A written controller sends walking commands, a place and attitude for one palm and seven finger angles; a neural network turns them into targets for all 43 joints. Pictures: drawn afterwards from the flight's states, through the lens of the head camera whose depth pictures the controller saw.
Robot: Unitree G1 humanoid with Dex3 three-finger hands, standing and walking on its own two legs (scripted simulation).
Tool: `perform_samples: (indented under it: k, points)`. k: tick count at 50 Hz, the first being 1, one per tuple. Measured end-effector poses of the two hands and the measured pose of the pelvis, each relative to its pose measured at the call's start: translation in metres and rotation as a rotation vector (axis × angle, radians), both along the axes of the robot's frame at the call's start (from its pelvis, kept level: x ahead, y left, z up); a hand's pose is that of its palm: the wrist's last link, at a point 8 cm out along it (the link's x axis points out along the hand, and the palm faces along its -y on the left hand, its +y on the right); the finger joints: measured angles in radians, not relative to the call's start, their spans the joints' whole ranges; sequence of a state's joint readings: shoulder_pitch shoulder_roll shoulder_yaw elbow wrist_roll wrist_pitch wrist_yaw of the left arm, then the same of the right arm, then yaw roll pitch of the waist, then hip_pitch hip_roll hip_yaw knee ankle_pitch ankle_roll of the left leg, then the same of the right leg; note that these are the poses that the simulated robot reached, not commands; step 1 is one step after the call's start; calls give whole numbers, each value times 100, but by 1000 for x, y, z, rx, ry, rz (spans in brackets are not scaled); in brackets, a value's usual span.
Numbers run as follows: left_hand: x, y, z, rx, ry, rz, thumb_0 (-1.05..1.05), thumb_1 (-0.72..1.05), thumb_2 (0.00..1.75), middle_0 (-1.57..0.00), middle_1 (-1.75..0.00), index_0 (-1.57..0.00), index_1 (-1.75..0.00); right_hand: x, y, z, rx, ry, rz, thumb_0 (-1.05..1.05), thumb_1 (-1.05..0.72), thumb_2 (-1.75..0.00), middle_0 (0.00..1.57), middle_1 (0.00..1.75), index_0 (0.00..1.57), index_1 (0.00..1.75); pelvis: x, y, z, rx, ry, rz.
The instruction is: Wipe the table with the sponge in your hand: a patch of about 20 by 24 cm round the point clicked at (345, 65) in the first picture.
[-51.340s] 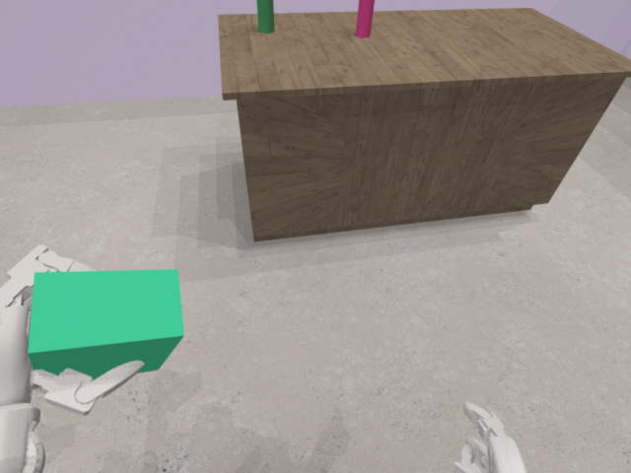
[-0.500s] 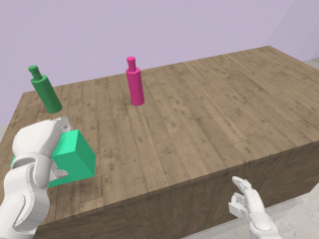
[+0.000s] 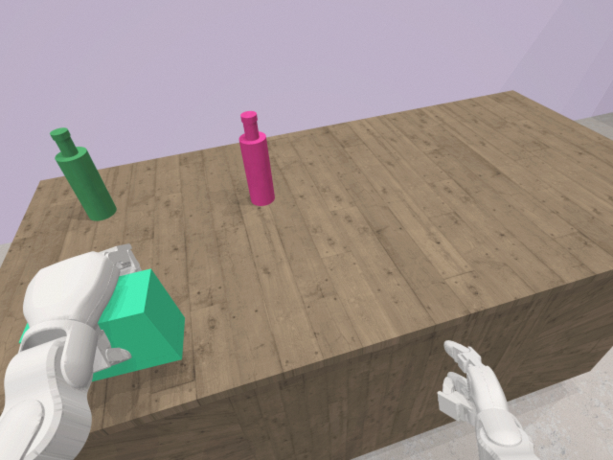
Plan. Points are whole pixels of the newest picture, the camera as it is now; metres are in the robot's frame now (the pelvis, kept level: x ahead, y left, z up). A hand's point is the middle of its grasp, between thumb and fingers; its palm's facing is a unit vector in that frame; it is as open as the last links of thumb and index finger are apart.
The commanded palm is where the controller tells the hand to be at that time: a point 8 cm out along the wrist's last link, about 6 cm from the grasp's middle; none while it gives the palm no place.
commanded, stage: bring the sponge back beside the body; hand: left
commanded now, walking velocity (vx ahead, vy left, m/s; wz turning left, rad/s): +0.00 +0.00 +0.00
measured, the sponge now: (120, 335) +0.21 +0.29 +0.08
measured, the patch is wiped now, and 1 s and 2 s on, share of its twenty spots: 1.00 1.00 1.00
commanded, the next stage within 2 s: step back with the hand held close in 0.80 s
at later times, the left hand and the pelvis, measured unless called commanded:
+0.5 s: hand (107, 332) +0.19 +0.28 +0.12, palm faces +0.12 -0.17 -0.98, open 10.5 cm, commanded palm +0.15 +0.28 +0.20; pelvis +0.00 +0.00 +0.00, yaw +0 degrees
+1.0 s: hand (126, 327) +0.19 +0.25 +0.13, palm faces +0.25 -0.62 -0.75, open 10.5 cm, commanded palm +0.14 +0.27 +0.19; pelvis -0.01 -0.01 +0.00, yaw +1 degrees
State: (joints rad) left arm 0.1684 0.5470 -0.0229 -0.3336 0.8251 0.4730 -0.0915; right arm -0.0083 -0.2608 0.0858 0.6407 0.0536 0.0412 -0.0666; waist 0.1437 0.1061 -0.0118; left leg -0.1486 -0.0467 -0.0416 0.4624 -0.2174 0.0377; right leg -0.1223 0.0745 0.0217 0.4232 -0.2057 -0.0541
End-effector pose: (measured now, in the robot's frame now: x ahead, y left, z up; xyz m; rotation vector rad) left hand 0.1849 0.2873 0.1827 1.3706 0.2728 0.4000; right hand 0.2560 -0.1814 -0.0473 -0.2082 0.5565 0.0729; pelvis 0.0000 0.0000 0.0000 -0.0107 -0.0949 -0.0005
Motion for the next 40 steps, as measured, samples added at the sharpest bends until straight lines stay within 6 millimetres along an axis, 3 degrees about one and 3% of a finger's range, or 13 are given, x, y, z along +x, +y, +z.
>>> perform_samples:
  k: [24, 40]
  points:
    - [-21, -10, -9, -17, -8, -8, 0, -54, 104, -66, -131, -73, -127, 0, 0, 3, 11, -15, 8, 2, -90, -90, 21, 30, 20, 30, 1, -2, 0, -1, -12, -1]
    - [-25, -14, -8, -17, -18, -10, 0, -54, 104, -66, -131, -73, -127, -6, -7, 5, 9, -23, -2, 2, -90, -90, 21, 30, 20, 30, -4, -7, 0, 0, -20, -4]
